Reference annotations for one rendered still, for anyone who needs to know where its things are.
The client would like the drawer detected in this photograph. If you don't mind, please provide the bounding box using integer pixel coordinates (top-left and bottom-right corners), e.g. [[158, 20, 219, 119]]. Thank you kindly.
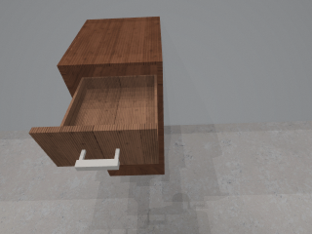
[[29, 74, 159, 167]]

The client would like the handle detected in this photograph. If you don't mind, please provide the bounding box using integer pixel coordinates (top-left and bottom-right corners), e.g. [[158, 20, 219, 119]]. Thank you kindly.
[[74, 148, 120, 172]]

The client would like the cabinet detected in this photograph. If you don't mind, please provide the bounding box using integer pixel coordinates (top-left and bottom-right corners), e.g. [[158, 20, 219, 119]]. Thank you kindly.
[[57, 17, 165, 176]]

